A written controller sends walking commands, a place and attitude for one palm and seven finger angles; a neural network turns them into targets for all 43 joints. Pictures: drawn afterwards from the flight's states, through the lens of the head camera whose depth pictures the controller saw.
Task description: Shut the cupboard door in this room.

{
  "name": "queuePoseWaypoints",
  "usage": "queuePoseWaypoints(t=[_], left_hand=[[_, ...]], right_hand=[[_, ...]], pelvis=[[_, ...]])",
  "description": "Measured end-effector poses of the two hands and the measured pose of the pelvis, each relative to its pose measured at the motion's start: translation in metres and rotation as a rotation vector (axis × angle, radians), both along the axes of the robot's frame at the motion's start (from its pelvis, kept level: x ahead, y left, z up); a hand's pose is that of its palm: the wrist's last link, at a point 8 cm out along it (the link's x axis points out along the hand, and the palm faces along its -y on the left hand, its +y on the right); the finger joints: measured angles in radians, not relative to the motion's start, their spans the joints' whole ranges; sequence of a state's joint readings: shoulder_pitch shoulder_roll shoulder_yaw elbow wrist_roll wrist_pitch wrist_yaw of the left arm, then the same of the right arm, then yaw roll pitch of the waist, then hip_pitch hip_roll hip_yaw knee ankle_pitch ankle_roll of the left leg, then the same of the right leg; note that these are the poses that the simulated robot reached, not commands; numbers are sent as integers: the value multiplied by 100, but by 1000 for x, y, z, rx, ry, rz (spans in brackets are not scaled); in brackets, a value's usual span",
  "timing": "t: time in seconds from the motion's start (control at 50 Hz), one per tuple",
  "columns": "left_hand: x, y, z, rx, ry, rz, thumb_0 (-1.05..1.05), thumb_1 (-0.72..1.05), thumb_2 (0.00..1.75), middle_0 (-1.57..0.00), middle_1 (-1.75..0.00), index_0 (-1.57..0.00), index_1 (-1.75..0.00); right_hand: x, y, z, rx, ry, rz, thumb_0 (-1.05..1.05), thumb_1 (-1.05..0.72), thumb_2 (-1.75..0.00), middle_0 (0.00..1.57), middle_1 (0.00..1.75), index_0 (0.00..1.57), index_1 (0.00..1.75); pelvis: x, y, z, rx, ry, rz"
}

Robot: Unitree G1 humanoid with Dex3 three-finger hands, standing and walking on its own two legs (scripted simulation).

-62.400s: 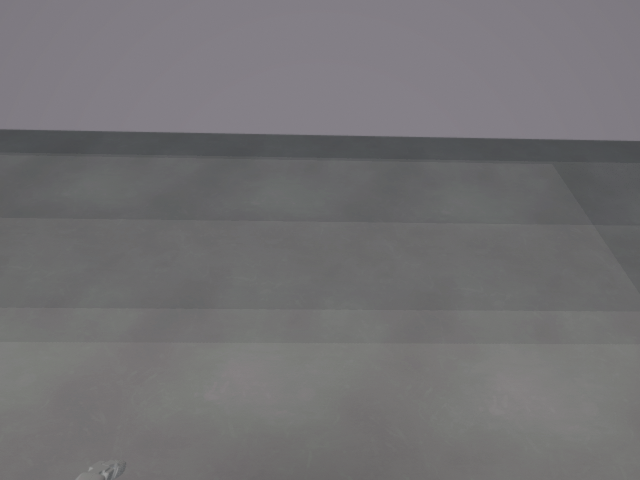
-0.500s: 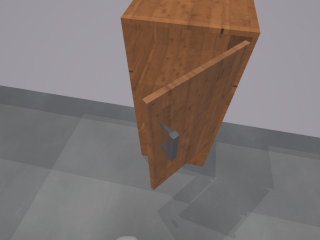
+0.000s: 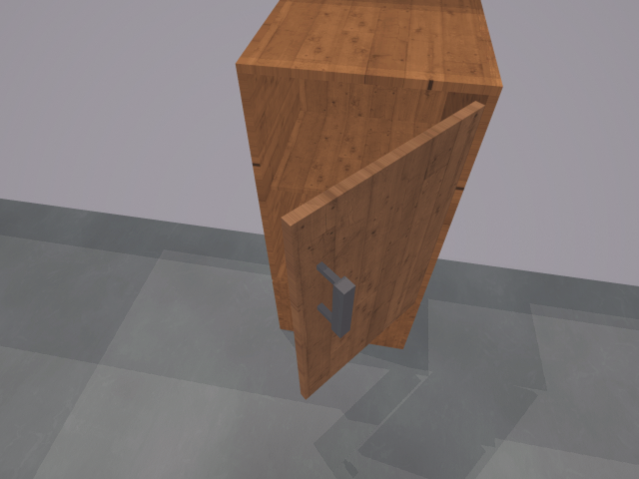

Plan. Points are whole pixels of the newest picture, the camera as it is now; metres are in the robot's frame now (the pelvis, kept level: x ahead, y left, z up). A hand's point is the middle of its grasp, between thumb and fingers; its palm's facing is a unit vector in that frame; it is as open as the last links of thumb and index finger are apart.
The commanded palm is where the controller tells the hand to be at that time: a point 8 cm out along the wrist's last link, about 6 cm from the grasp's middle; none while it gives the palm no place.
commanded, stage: look at it before walking up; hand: left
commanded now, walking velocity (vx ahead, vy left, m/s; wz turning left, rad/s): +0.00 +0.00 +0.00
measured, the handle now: (332, 300) +0.36 +0.01 -0.02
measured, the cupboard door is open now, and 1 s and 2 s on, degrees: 51 51 52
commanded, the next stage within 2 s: walk to a spot facing it in 0.34 s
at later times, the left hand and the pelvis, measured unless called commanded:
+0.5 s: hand out of the picture +0.02 +0.17 -0.17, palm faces +0.04 -0.98 -0.20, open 7.3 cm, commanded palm none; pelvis +0.01 +0.00 +0.00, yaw +0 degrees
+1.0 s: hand out of the picture +0.09 +0.16 -0.16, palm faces -0.15 -0.95 -0.29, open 7.4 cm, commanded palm none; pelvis +0.01 -0.04 +0.00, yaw -15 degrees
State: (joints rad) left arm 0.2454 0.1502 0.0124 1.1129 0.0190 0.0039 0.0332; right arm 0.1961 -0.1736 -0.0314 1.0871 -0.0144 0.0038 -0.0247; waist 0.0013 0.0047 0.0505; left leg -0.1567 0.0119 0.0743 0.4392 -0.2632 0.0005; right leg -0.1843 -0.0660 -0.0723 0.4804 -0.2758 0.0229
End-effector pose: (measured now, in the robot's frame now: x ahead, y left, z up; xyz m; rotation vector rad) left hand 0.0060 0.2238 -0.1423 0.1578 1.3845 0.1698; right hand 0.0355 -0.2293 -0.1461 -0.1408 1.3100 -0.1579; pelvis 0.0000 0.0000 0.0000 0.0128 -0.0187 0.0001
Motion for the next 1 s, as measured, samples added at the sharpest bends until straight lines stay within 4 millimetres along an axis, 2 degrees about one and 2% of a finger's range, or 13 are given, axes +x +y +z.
queuePoseWaypoints(t=[0.14, 0.28, 0.44, 0.64, 0.72, 0.84, 1.0], left_hand=[[17, -2, 0, 0, -32, -4, 1, 92, 90, -20, -30, -20, -30], [21, -3, 1, 2, -27, -6, 1, 92, 90, -20, -30, -20, -30], [14, -4, 1, -3, -4, 3, 1, 92, 90, -20, -30, -20, -30], [11, -3, -8, -20, 49, -17, 0, 91, 90, -20, -30, -20, -30], [24, -2, -10, 5, 49, -57, 0, 91, 90, -20, -30, -20, -30], [57, -10, -5, 71, -40, -117, 0, 90, 90, -20, -30, -20, -30], [82, -22, 15, 77, -47, -198, 0, 90, 90, -20, -30, -20, -30]], right_hand=[[-44, -3, 3, -4, 130, -17, 0, -91, -90, 19, 30, 20, 30], [-58, 5, 3, 15, 170, -31, 0, -91, -90, 19, 30, 20, 30], [-41, 12, 1, 29, 128, -25, 0, -91, -90, 19, 30, 20, 30], [-18, -3, -2, -22, 49, -74, 1, -92, -90, 20, 30, 20, 30], [-14, -15, -10, -18, 5, -113, 0, -91, -90, 20, 30, 20, 30], [-7, -42, -30, 7, -14, -148, 0, -91, -90, 20, 30, 20, 30], [24, -68, -2, -24, -111, -176, 0, -91, -90, 19, 30, 20, 30]], pelvis=[[4, -6, 2, -7, -1, 4], [7, -8, 3, -9, 0, 3], [10, -6, 3, -10, 1, -1], [7, -3, -4, 0, 11, -75], [3, -11, -11, 17, 12, -125], [4, -30, -24, 6, 17, -167], [7, -38, -4, 29, 43, -258]])
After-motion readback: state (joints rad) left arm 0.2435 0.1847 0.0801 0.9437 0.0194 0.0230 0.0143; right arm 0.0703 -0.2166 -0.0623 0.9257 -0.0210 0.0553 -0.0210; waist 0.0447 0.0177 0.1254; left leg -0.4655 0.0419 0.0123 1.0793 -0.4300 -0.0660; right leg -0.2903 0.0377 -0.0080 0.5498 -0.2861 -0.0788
